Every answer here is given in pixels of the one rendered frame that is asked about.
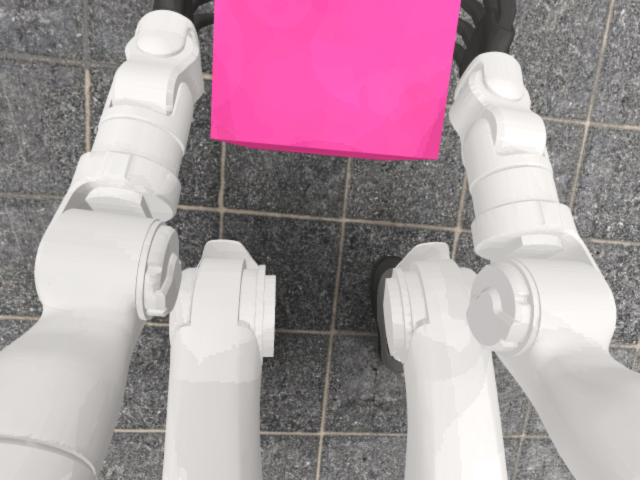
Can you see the left robot shin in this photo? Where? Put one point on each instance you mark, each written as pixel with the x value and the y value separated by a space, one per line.
pixel 182 311

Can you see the robot left hand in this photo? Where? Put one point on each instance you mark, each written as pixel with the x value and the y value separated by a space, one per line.
pixel 187 9

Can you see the robot left upper arm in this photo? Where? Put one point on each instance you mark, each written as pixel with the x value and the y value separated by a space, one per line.
pixel 62 383

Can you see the robot right hand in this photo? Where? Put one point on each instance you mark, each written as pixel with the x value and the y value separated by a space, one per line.
pixel 493 32

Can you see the robot left forearm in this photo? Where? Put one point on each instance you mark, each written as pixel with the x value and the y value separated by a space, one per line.
pixel 142 135

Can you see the robot right foot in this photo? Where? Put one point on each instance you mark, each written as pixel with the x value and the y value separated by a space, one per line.
pixel 383 269

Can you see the robot right forearm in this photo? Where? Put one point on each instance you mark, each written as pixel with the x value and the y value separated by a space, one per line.
pixel 510 177

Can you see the robot right upper arm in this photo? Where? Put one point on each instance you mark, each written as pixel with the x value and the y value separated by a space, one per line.
pixel 550 322

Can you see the carton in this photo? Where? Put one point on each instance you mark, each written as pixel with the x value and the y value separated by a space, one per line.
pixel 352 78

